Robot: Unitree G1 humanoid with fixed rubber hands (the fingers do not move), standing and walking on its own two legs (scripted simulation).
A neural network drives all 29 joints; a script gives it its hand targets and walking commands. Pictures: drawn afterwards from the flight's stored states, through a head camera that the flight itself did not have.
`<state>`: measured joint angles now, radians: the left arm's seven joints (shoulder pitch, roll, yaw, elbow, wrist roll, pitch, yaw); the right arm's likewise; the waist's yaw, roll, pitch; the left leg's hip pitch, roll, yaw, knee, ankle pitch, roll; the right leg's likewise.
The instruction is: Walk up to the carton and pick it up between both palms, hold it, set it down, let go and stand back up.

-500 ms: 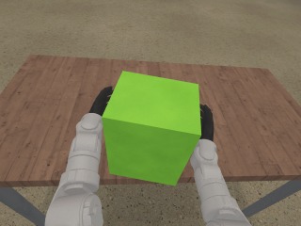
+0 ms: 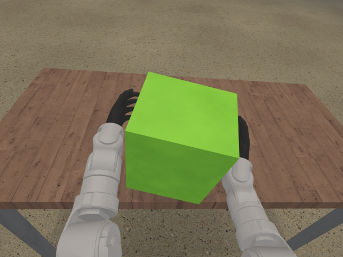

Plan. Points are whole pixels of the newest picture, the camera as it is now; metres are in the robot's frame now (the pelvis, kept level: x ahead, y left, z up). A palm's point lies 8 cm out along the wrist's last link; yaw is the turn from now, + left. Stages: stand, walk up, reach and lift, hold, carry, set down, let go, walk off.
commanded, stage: reach and lift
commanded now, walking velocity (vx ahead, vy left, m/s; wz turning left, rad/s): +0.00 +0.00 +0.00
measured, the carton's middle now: (176, 145) +0.37 -0.03 +0.09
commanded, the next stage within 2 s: none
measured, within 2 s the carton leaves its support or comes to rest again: neither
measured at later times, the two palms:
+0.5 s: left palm (107, 116) +0.39 +0.13 +0.16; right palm (236, 134) +0.35 -0.16 +0.14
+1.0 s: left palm (111, 103) +0.38 +0.11 +0.20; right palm (247, 121) +0.35 -0.18 +0.18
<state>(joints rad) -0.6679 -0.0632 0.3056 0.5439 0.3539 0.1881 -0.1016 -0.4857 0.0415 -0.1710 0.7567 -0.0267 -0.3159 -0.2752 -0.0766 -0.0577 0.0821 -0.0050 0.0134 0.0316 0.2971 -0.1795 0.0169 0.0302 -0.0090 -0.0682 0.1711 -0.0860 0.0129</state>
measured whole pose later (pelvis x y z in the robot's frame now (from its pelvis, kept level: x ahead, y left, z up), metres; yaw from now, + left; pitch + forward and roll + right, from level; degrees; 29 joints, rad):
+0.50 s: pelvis +0.01 +0.00 +0.00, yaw +1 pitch -10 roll -1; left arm -0.65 -0.06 0.30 0.34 0.35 0.42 -0.09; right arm -0.55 -0.01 -0.06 0.66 0.11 -0.10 -0.26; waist -0.11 -0.10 0.11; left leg 0.05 0.01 0.02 0.32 -0.20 0.02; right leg 0.10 -0.01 -0.10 0.18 -0.11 0.02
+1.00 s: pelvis -0.02 +0.00 +0.00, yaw +1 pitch -8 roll -1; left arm -0.78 -0.07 0.32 0.29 0.36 0.65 -0.01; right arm -0.73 -0.03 -0.14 0.65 0.12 0.13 -0.17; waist -0.12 -0.06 0.08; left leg -0.01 0.01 0.03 0.33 -0.18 0.02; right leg 0.01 -0.02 -0.08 0.24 -0.11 0.01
